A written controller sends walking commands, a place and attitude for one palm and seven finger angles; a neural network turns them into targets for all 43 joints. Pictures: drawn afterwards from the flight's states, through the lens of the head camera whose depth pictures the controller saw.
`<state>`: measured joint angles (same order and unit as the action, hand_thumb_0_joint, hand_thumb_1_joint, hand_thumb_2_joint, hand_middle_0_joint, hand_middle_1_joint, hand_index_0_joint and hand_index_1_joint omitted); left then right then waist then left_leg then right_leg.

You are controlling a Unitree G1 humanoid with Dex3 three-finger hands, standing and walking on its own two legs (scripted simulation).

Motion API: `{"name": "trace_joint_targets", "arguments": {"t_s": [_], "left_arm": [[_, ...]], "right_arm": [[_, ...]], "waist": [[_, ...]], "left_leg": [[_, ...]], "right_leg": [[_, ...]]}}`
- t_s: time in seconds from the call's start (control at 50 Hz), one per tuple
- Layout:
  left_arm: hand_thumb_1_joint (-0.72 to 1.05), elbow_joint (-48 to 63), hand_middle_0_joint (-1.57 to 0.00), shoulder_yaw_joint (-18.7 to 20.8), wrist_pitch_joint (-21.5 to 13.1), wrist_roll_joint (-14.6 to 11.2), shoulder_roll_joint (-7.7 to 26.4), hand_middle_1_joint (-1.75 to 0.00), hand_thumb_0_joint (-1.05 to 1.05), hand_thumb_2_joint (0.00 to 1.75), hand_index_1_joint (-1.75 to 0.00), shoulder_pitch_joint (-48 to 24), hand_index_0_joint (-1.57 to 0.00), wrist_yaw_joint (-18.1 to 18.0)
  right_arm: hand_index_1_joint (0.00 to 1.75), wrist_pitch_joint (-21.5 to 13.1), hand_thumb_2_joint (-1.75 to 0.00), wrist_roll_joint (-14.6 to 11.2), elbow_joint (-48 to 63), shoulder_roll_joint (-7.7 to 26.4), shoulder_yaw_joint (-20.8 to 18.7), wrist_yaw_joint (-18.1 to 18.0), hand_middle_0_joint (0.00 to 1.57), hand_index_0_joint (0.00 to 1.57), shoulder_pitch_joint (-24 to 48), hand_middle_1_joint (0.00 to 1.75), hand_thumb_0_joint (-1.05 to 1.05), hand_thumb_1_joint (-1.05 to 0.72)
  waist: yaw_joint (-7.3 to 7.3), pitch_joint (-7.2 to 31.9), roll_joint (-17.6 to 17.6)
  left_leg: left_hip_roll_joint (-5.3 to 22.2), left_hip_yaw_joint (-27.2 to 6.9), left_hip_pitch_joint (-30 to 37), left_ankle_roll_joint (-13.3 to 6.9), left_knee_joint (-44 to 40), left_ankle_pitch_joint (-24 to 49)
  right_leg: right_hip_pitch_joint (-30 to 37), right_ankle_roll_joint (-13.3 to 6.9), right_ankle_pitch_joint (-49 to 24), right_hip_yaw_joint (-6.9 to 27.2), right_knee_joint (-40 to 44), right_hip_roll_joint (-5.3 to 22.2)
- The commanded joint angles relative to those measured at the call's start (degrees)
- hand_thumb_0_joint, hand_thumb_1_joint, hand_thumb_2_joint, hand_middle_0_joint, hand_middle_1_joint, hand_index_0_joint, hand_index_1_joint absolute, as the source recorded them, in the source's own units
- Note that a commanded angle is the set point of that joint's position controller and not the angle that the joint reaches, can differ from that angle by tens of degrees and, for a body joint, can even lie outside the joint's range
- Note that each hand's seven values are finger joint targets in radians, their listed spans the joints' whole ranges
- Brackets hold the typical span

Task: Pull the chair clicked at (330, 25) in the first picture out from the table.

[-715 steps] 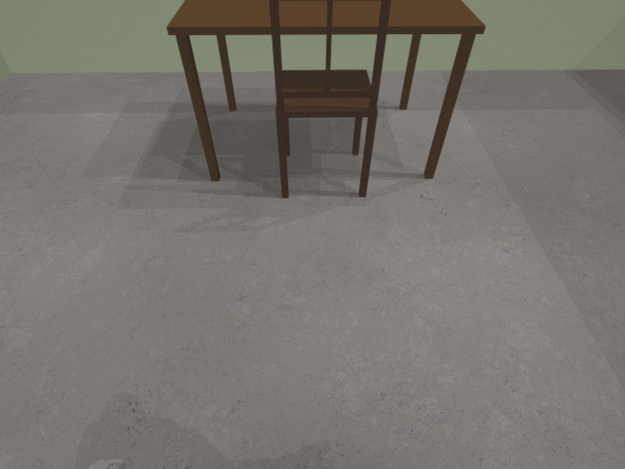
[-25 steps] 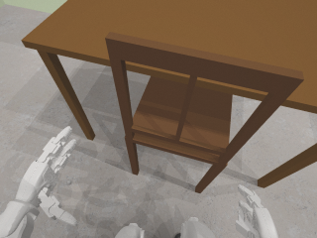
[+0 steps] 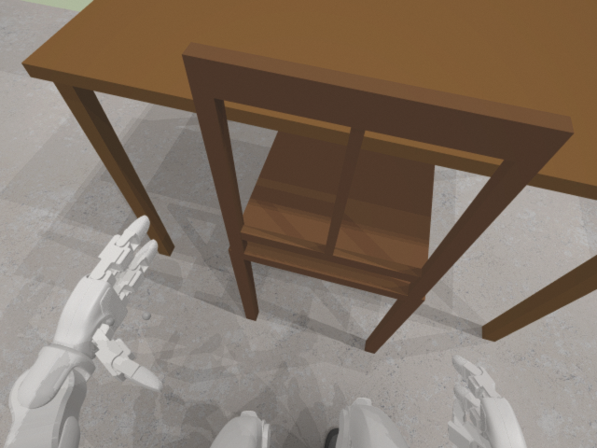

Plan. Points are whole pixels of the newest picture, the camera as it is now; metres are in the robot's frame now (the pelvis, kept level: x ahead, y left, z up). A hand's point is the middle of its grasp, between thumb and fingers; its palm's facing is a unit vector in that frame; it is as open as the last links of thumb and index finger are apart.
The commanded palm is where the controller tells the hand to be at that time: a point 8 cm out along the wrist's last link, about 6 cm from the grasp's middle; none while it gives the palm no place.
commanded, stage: aim the fingers beside a spindle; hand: left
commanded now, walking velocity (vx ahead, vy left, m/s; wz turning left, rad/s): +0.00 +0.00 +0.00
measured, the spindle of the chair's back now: (341, 201) +0.46 -0.05 +0.02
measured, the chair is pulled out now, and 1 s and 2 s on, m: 0.00 0.00 0.00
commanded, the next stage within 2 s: push the fingers through the gap in 1.56 s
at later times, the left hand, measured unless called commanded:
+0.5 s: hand (168, 294) +0.31 +0.18 +0.02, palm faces -0.23 -0.97 -0.04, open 16.9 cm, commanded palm +0.30 +0.23 +0.02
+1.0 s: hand (189, 270) +0.35 +0.16 +0.00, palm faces -0.24 -0.97 -0.04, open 16.9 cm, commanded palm +0.34 +0.22 +0.00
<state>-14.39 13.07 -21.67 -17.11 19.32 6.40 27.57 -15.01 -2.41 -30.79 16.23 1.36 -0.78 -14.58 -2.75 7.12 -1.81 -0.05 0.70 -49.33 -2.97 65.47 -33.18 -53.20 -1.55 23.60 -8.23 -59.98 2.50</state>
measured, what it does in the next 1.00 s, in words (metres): stands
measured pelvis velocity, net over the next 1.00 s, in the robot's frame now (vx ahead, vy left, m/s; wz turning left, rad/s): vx -0.01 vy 0.00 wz -0.01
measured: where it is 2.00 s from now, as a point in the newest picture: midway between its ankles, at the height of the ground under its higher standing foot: outside the picture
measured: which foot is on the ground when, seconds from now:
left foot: down 0.00-1.00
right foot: down 0.00-1.00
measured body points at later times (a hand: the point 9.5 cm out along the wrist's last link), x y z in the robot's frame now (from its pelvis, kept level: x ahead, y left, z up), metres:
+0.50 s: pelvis +0.00 +0.00 -0.01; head +0.10 +0.01 +0.43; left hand +0.31 +0.23 +0.02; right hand +0.15 -0.25 -0.10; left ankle -0.02 +0.08 -0.66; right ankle +0.05 -0.11 -0.66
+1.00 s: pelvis -0.01 +0.00 -0.02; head +0.11 +0.01 +0.41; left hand +0.36 +0.22 +0.00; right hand +0.13 -0.26 -0.12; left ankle -0.02 +0.08 -0.66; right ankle +0.05 -0.11 -0.66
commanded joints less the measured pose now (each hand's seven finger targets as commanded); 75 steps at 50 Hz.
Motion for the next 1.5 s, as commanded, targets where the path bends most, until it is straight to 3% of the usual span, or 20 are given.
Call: {"name": "trace_joint_targets", "arguments": {"t_s": [0.0,0.06,0.2,0.38,0.4,0.54,0.6,0.74,0.8,0.82,0.9,0.92,1.0,1.04,1.16,1.18,1.22,1.34,1.4,1.48], "left_arm": [[-0.50,11.11,-0.06,4.19,-4.15,-0.92,9.40,-0.08,0.00,0.30,-0.08,-8.83,-0.06,-0.64],[-0.50,8.98,-0.06,4.34,-4.10,-0.80,9.56,-0.08,0.00,0.30,-0.08,-10.81,-0.06,-0.91],[-0.50,6.65,-0.06,5.26,-4.70,-0.57,10.18,-0.08,0.00,0.30,-0.08,-11.91,-0.06,-0.72],[-0.50,5.61,-0.06,3.44,-5.39,-0.16,8.44,-0.08,0.00,0.30,-0.08,-14.88,-0.06,-1.15],[-0.50,5.55,-0.06,2.16,-5.34,0.06,7.09,-0.08,0.00,0.30,-0.08,-15.24,-0.06,-1.11],[-0.50,2.85,-0.06,1.84,-5.94,1.23,7.77,-0.08,0.00,0.30,-0.08,-24.01,-0.06,-2.25],[-0.50,1.69,-0.06,3.09,-6.07,1.47,9.18,-0.08,0.00,0.30,-0.08,-24.95,-0.06,-2.43],[-0.50,-0.51,-0.06,1.83,-5.46,1.72,7.72,-0.08,0.00,0.30,-0.08,-26.43,-0.06,-2.42],[-0.50,-3.61,-0.06,1.07,-5.31,2.27,7.09,-0.08,0.00,0.30,-0.08,-29.44,-0.06,-2.91],[-0.50,-3.42,-0.06,1.31,-5.63,2.30,7.46,-0.08,0.00,0.30,-0.08,-31.21,-0.06,-3.10],[-0.50,-3.22,-0.06,2.90,-6.81,2.75,9.50,-0.08,0.00,0.30,-0.08,-32.57,-0.06,-3.62],[-0.50,-3.56,-0.06,1.93,-6.84,2.50,8.02,-0.08,0.00,0.30,-0.08,-32.63,-0.06,-3.56],[-0.50,-4.37,-0.06,2.78,-6.89,3.01,9.10,-0.08,0.00,0.30,-0.08,-31.68,-0.06,-4.07],[-0.50,-5.04,-0.06,1.74,-6.37,2.89,7.60,-0.08,0.00,0.30,-0.08,-30.31,-0.06,-4.03],[-0.50,-4.87,-0.06,3.98,-7.12,2.58,9.99,-0.08,0.00,0.30,-0.08,-31.49,-0.06,-4.13],[-0.50,-4.51,-0.06,3.97,-7.46,2.63,10.33,-0.08,0.00,0.30,-0.08,-31.77,-0.06,-4.06],[-0.50,-4.42,-0.06,1.36,-7.64,2.74,7.99,-0.08,0.00,0.30,-0.08,-34.06,-0.06,-3.77],[-0.50,-5.87,-0.06,0.13,-7.14,2.84,6.56,-0.08,0.00,0.30,-0.08,-33.81,-0.06,-3.57],[-0.50,-6.21,-0.06,2.54,-6.92,2.82,8.72,-0.08,0.00,0.30,-0.08,-31.54,-0.06,-3.82],[-0.50,-5.21,-0.06,3.34,-7.23,2.95,10.07,-0.08,0.00,0.30,-0.08,-33.58,-0.06,-4.02]], "right_arm": [[0.30,-2.76,-0.90,-0.10,7.36,8.87,-4.03,-0.47,0.20,0.20,-0.47,0.30,0.00,-0.90],[0.30,-2.25,-0.90,-0.09,7.15,9.04,-4.02,-0.55,0.20,0.20,-0.42,0.30,0.00,-0.90],[0.30,-1.48,-0.90,-0.07,7.01,8.92,-4.04,-0.32,0.20,0.20,-1.01,0.30,0.00,-0.90],[0.30,-0.87,-0.90,-0.03,6.44,8.89,-4.37,0.09,0.20,0.20,-1.43,0.30,0.00,-0.90],[0.30,-0.74,-0.90,0.02,6.65,8.68,-4.34,0.20,0.20,0.20,-1.50,0.30,0.00,-0.90],[0.30,0.38,-0.90,0.09,6.02,8.82,-4.09,-0.13,0.20,0.20,-1.19,0.30,0.00,-0.90],[0.30,0.76,-0.90,0.19,5.84,8.86,-4.16,-0.15,0.20,0.20,-1.70,0.30,0.00,-0.90],[0.30,1.99,-0.90,0.18,5.96,8.83,-4.14,0.44,0.20,0.20,-1.81,0.30,0.00,-0.90],[0.30,2.58,-0.90,0.19,5.39,8.96,-4.02,0.41,0.20,0.20,-2.18,0.30,0.00,-0.90],[0.30,2.64,-0.90,0.21,5.24,9.01,-4.06,0.40,0.20,0.20,-2.18,0.30,0.00,-0.90],[0.30,3.02,-0.90,0.53,5.08,9.02,-4.12,0.52,0.20,0.20,-2.84,0.30,0.00,-0.90],[0.30,3.09,-0.90,0.58,5.08,8.73,-4.05,0.67,0.20,0.20,-2.68,0.30,0.00,-0.90],[0.30,3.79,-0.90,0.54,5.14,9.04,-4.21,0.94,0.20,0.20,-3.04,0.30,0.00,-0.90],[0.30,4.17,-0.90,0.40,5.53,8.83,-4.13,1.13,0.20,0.20,-2.87,0.30,0.00,-0.90],[0.30,4.79,-0.90,0.32,5.86,8.95,-3.95,0.87,0.20,0.20,-2.60,0.30,0.00,-0.90],[0.30,4.68,-0.90,0.28,5.92,8.96,-3.91,0.83,0.20,0.20,-2.49,0.30,0.00,-0.90],[0.30,4.54,-0.90,0.30,5.39,8.89,-3.88,0.79,0.20,0.20,-2.58,0.30,0.00,-0.90],[0.30,4.36,-0.90,0.34,4.80,9.05,-4.13,0.68,0.20,0.20,-2.93,0.30,0.00,-0.90],[0.30,4.67,-0.90,0.41,5.10,9.19,-4.10,0.84,0.20,0.20,-2.92,0.30,0.00,-0.90],[0.30,4.98,-0.90,0.46,5.49,8.95,-3.91,0.79,0.20,0.20,-2.58,0.30,0.00,-0.90]], "waist": [[-0.21,17.39,-3.42],[-0.64,17.28,-0.74],[-0.13,19.42,-1.88],[-0.67,20.65,-1.89],[-0.90,20.96,-1.69],[-1.46,20.32,-1.64],[-1.08,22.64,-1.89],[-0.94,24.02,-2.34],[-2.18,21.97,0.17],[-2.10,22.14,-1.03],[-1.53,25.51,-1.77],[-1.72,25.70,-1.96],[-1.19,25.94,-2.32],[-1.20,25.15,-1.65],[-1.33,24.88,0.69],[-1.14,24.68,-1.16],[-2.14,23.95,-2.11],[-2.44,24.07,-1.40],[-1.35,24.63,-1.28],[-1.48,24.95,-1.68]], "left_leg": [[0.16,-5.03,5.85,2.58,-11.19,22.25],[-0.06,-4.46,3.11,2.20,-10.54,20.08],[-0.03,-4.19,2.96,2.27,-9.82,22.62],[0.23,-4.64,3.56,2.57,-8.41,26.23],[0.21,-4.59,3.85,2.55,-8.40,26.03],[-0.11,-4.85,1.29,2.40,-7.60,20.20],[-0.09,-4.82,1.58,2.43,-7.08,21.40],[-0.01,-4.80,1.36,2.65,-6.30,24.27],[-0.01,-4.65,-1.09,2.26,-5.75,21.13],[-0.06,-4.58,-1.31,2.29,-5.73,20.28],[-0.19,-4.51,-0.67,2.30,-4.95,22.50],[-0.32,-4.34,-0.81,2.24,-4.77,22.47],[-0.07,-4.76,0.34,2.48,-5.32,23.69],[-0.18,-4.55,-0.34,2.36,-5.65,22.46],[-0.39,-3.91,-3.55,1.70,-5.45,18.52],[-0.39,-4.08,-3.02,1.78,-5.49,19.00],[-0.11,-4.81,-1.13,2.06,-5.65,19.44],[0.01,-5.10,-0.17,2.20,-5.29,21.00],[-0.19,-4.67,-1.18,2.23,-5.24,22.08],[-0.34,-4.44,-2.08,2.08,-4.85,21.24]], "right_leg": [[13.93,0.07,-8.70,4.74,5.76,-1.55],[14.41,0.31,-8.02,5.31,5.76,-1.40],[14.51,0.14,-10.32,5.49,4.62,-1.31],[12.64,0.16,-12.64,5.28,3.13,-1.08],[12.12,0.34,-12.42,5.18,3.09,-1.08],[9.48,0.15,-7.98,5.59,2.39,-1.05],[10.13,0.10,-9.01,5.81,1.87,-0.98],[9.64,0.09,-11.19,5.77,0.75,-0.91],[8.30,0.25,-9.78,5.89,0.85,-1.05],[7.95,0.16,-9.09,6.02,0.73,-1.02],[9.69,-0.05,-11.46,6.43,-0.16,-1.02],[9.61,0.07,-11.60,6.49,-0.03,-0.96],[9.03,0.03,-11.30,6.14,-0.23,-1.01],[9.21,0.17,-10.66,6.23,0.24,-1.02],[11.07,0.22,-9.28,7.00,0.67,-1.16],[10.47,0.00,-9.31,6.98,0.44,-1.22],[7.96,0.16,-8.62,6.37,0.35,-1.15],[7.02,0.22,-9.30,5.98,0.20,-1.07],[8.76,0.01,-10.72,6.20,-0.05,-1.06],[9.57,-0.12,-10.74,6.45,-0.33,-1.19]]}}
